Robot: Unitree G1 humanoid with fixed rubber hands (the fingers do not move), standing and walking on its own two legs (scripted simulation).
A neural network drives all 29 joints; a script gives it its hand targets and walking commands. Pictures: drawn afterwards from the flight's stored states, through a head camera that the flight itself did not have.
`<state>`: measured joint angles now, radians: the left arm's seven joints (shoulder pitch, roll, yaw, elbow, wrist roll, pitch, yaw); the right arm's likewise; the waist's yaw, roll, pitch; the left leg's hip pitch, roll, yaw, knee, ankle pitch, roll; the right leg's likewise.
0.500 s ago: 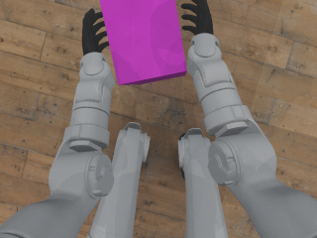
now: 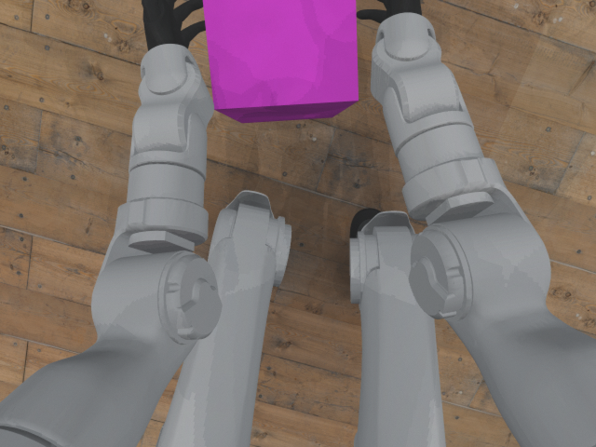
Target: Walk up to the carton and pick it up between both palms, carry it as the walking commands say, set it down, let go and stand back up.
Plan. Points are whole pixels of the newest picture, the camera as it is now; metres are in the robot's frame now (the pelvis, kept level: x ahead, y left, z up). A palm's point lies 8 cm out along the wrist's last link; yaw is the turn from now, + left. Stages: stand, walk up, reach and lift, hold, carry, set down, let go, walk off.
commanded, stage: set down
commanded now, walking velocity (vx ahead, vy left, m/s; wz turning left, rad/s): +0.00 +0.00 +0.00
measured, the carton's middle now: out of the picture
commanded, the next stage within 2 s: none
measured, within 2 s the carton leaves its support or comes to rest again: rests again in 0.46 s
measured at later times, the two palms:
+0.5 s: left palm (187, 24) +0.51 +0.19 -0.24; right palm (392, 3) +0.56 -0.05 -0.24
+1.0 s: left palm (184, 26) +0.51 +0.19 -0.25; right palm (390, 0) +0.56 -0.04 -0.25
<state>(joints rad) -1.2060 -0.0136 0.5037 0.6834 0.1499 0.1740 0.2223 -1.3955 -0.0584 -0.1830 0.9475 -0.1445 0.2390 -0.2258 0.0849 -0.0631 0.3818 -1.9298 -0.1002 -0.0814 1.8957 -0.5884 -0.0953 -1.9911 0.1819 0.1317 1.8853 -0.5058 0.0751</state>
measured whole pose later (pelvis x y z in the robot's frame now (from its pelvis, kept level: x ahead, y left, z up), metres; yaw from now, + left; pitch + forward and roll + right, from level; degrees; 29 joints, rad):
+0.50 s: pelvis +0.00 +0.00 -0.05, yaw +0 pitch +34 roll +3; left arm -1.41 0.06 0.50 0.74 0.18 0.22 0.18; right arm -1.57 -0.15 -0.18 0.99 -0.13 0.23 -0.14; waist 0.09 -0.06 0.52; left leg -2.04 -0.11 -0.07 2.06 -0.62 -0.11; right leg -2.11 0.20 0.13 2.05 -0.53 0.08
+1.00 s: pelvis +0.00 +0.00 -0.06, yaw +1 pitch +33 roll +3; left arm -1.40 0.07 0.50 0.77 0.15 0.21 0.13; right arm -1.57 -0.17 -0.19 1.02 -0.13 0.22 -0.13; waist 0.09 -0.06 0.51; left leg -2.06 -0.12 -0.06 2.10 -0.63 -0.11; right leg -2.13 0.19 0.13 2.10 -0.55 0.08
